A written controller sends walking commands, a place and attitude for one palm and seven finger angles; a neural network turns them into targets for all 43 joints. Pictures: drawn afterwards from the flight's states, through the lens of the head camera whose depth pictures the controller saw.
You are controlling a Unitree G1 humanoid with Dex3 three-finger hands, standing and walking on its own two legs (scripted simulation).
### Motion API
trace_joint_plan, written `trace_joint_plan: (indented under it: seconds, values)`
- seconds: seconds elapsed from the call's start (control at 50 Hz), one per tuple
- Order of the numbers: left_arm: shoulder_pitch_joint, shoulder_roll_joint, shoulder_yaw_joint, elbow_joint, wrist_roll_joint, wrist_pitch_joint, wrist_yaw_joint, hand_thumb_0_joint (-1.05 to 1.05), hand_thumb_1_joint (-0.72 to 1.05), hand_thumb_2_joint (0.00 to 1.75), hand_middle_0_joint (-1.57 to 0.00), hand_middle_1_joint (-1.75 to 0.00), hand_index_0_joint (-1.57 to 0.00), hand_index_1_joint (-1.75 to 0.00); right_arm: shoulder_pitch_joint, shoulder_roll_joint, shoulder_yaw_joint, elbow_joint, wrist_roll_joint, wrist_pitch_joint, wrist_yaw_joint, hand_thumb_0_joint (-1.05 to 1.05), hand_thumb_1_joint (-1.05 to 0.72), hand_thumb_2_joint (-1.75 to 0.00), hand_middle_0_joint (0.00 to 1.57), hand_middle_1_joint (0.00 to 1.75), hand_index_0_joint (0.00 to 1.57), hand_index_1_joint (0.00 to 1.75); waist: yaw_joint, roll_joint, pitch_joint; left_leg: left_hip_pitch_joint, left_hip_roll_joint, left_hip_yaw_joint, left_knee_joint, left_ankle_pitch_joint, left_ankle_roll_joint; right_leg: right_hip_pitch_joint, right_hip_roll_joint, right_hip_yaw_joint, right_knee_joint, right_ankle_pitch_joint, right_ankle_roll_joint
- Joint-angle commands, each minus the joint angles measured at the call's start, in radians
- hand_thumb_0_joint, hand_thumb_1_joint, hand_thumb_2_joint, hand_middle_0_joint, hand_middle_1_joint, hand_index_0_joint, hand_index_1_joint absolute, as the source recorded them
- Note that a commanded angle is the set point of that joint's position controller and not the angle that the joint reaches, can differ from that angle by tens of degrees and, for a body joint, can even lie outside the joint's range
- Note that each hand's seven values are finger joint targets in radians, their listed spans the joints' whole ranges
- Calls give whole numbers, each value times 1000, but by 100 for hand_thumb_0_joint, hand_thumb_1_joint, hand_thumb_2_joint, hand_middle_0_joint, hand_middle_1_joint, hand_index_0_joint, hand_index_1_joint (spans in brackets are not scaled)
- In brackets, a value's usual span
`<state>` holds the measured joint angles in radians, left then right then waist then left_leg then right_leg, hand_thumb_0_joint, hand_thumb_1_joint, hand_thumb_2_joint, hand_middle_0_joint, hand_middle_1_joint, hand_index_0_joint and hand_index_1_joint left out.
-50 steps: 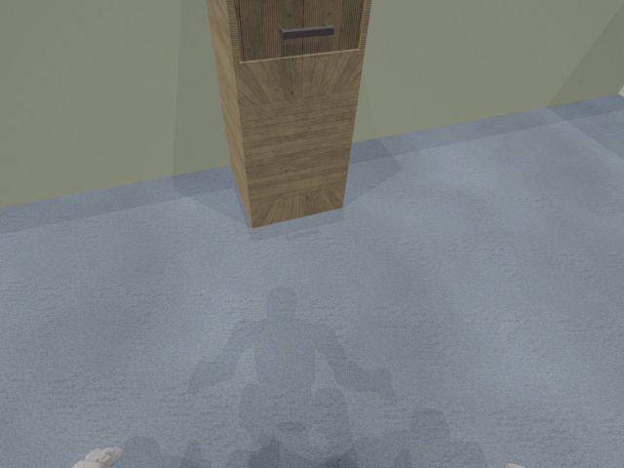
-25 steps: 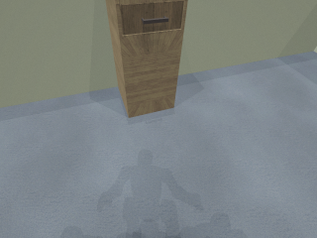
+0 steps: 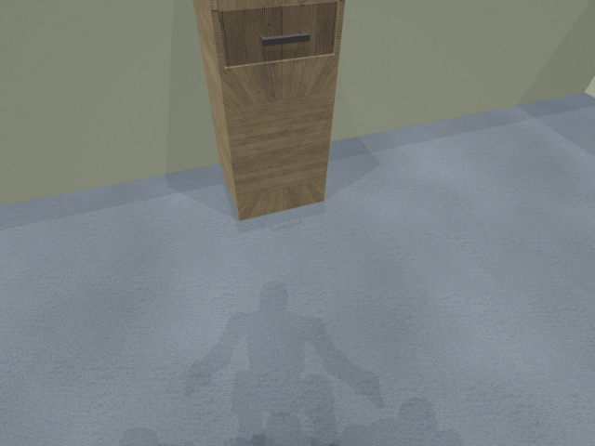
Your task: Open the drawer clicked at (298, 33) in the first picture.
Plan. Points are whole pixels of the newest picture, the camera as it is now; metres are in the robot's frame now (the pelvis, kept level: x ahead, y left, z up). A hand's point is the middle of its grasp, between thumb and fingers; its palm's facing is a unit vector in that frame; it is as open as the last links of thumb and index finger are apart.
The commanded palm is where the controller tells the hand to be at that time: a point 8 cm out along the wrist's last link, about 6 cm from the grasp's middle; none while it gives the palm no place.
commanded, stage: look at it before walking up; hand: left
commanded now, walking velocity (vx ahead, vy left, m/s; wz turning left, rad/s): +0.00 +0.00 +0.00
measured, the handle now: (284, 37) +1.27 +0.12 +0.04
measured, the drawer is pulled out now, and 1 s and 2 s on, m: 0.00 0.00 0.00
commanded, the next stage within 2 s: walk to a spot facing it in 0.44 s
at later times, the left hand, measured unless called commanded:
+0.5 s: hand out of the picture +0.07 +0.25 -0.16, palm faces -0.02 -0.94 -0.33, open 7.4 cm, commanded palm none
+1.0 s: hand out of the picture +0.05 +0.16 -0.18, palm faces -0.12 -0.96 -0.27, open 7.4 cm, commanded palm none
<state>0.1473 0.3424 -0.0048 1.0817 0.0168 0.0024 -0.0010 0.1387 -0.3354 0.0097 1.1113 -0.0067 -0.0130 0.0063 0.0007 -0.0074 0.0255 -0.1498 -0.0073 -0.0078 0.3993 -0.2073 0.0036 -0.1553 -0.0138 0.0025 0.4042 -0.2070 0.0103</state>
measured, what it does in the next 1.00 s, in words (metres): stands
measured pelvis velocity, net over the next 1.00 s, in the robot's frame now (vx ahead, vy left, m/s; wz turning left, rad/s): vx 0.01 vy -0.04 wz -0.20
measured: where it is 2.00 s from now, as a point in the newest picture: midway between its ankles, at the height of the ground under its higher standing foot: (342, 420)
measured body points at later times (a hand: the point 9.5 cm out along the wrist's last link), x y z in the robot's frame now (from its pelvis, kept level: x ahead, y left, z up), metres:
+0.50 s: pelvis +0.00 +0.00 +0.00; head +0.00 +0.00 +0.45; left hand +0.07 +0.30 -0.13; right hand +0.08 -0.30 -0.13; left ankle +0.01 +0.12 -0.74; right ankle +0.01 -0.13 -0.74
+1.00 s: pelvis +0.01 -0.04 -0.02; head +0.01 -0.07 +0.43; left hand +0.06 +0.21 -0.16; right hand +0.02 -0.30 -0.18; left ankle +0.01 +0.11 -0.71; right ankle -0.01 -0.11 -0.74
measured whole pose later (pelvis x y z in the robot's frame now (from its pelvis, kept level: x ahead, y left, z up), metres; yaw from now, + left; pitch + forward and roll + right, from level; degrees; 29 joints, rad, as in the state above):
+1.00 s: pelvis +0.01 -0.04 -0.02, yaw -11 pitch -2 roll +1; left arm 0.35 0.21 0.04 0.98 0.03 0.01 -0.02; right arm 0.24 -0.25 -0.03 1.03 -0.02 0.03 0.01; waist 0.04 0.05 0.03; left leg -0.34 0.09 0.07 0.94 -0.50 -0.03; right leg -0.26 0.03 -0.06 0.66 -0.37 -0.07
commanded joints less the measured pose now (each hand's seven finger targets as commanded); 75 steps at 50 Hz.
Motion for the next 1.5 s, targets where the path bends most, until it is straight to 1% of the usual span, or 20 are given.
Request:
trace_joint_plan:
  seconds: [0.0,0.56,0.64,0.72,0.76,0.8,0.84,0.88,0.9,0.92,0.94,0.96,1.02,1.12,1.26,1.34,1.4,1.44,1.46,1.48]
  values:
    - [-48,205,39,-65,-5,-29,12,0,90,90,-20,-30,-20,-30,-57,-206,-47,-69,-1,-20,-15,0,-90,-90,20,30,20,30,0,-4,-41,-15,118,-100,-81,82,28,-2,-111,103,-85,48,-39]
    - [-51,203,42,-63,-4,-22,10,0,90,90,-20,-30,-20,-30,-64,-213,-49,-67,-3,-20,-22,0,-90,-90,20,30,20,30,-1,17,-28,30,132,-83,-88,121,22,-13,-101,108,-88,120,-39]
    - [18,94,29,-75,-4,20,13,0,90,90,-20,-30,-20,-30,13,-97,-37,-78,-4,8,-32,0,-90,-90,20,30,20,30,-5,13,-10,21,149,-30,-30,107,7,-92,-84,119,-5,173,-23]
    - [47,85,47,-124,2,35,2,0,90,90,-20,-30,-20,-30,26,-128,-63,-128,-8,20,-35,0,-90,-90,20,30,20,30,-4,65,-24,12,212,-57,-44,-17,38,-169,-27,98,118,73,-17]
    - [78,58,52,-135,6,40,-12,0,90,90,-20,-30,-20,-30,16,-159,-79,-147,-11,20,-30,0,-90,-90,20,30,20,30,4,158,-20,-28,297,-131,-128,-262,92,-194,29,27,265,-171,-7]
    - [79,45,65,-162,8,45,-23,0,90,90,-20,-30,-20,-30,-4,-167,-91,-175,-11,12,-24,0,-90,-90,20,30,20,30,8,219,5,-79,379,-179,-205,-377,151,-230,6,-8,452,-286,0]
    - [88,22,72,-177,11,36,-34,0,90,90,-20,-30,-20,-30,-7,-153,-94,-180,-17,5,-22,0,-90,-90,20,30,20,30,19,174,41,-120,366,-108,-160,-352,135,-192,-23,-22,389,-279,-6]
    - [225,-3,76,-140,11,19,-37,0,90,90,-20,-30,-20,-30,-37,-135,-97,-182,-16,8,-18,0,-90,-90,20,30,20,30,87,105,19,-204,303,10,36,-366,76,-16,7,-72,217,-186,-13]
    - [321,32,86,-114,15,3,-29,0,90,90,-20,-30,-20,-30,-27,-81,-86,-192,-12,13,-14,0,-90,-90,20,30,20,30,121,-85,22,-337,208,100,300,-406,16,110,-40,42,18,-240,-38]
    - [395,147,107,-100,24,-18,-7,0,90,90,-20,-30,-20,-30,-43,14,-64,-244,-7,8,-7,0,-90,-90,20,30,20,30,135,-443,68,-637,42,180,675,-480,-52,170,-305,562,-218,-344,-137]
    - [434,147,105,-105,3,-23,12,0,90,90,-20,-30,-20,-30,-126,-27,-69,-284,-18,-5,-2,0,-90,-90,20,30,20,30,149,-303,100,-661,69,35,750,-384,-34,97,-367,692,-290,-294,-198]
    - [363,114,102,-121,2,-32,14,0,90,90,-20,-30,-20,-30,-99,-39,-78,-272,-15,-10,2,0,-90,-90,20,30,20,30,95,-197,105,-632,112,-4,757,-249,-23,73,-332,600,-284,-343,-212]
    - [284,27,80,-141,0,-54,7,0,90,90,-20,-30,-20,-30,-55,-11,-84,-227,-20,-16,10,0,-90,-90,20,30,20,30,37,-44,104,-548,138,7,750,-70,-46,-8,-242,431,-238,-170,-191]
    - [360,-4,79,-106,0,-77,8,0,90,90,-20,-30,-20,-30,-22,41,-84,-222,-18,-11,11,0,-90,-90,20,30,20,30,24,-56,43,-573,125,25,713,34,-76,93,-177,306,-198,142,-176]
    - [433,-31,79,-66,9,-83,25,0,90,90,-20,-30,-20,-30,-157,65,-78,-287,-15,-24,14,0,-90,-90,20,30,20,30,69,-95,53,-660,123,43,588,32,-80,216,-181,337,-158,329,-201]
    - [439,-29,79,-56,15,-76,35,0,90,90,-20,-30,-20,-30,-232,86,-70,-319,-9,-35,19,0,-90,-90,20,30,20,30,91,-123,82,-576,91,71,434,-17,-59,215,-173,341,-118,473,-193]
    - [367,3,91,-75,15,-72,38,0,90,90,-20,-30,-20,-30,-143,77,-73,-305,-2,-47,13,0,-90,-90,20,30,20,30,36,-135,43,-327,51,89,261,-63,-27,135,-163,317,-27,609,-173]
    - [309,11,102,-91,2,-80,34,0,90,90,-20,-30,-20,-30,141,22,-89,-218,-6,-56,-13,0,-90,-90,20,30,20,30,-92,-92,-79,86,28,83,111,73,-2,-21,-79,261,236,646,-122]
    - [330,-30,105,-98,-11,-79,23,0,90,90,-20,-30,-20,-30,302,-78,-111,-174,-17,-60,-27,0,-90,-90,20,30,20,30,-140,62,-222,356,211,-87,97,90,33,-168,8,183,485,343,-88]
    - [380,-94,95,-110,-20,-76,7,0,90,90,-20,-30,-20,-30,387,-170,-128,-157,-19,-61,-27,0,-90,-90,20,30,20,30,-120,340,-301,479,501,-459,6,141,126,-391,114,70,820,-334,-41]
